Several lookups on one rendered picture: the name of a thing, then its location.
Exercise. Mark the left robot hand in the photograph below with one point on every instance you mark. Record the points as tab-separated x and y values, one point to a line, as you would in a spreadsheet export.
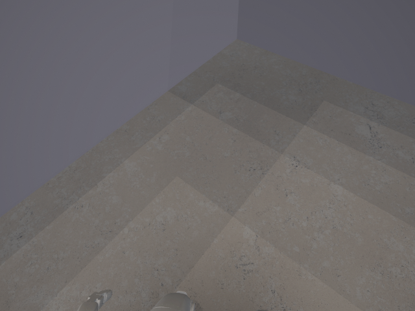
95	301

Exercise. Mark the robot left thigh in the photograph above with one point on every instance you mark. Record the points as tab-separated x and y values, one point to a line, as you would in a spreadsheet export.
175	302

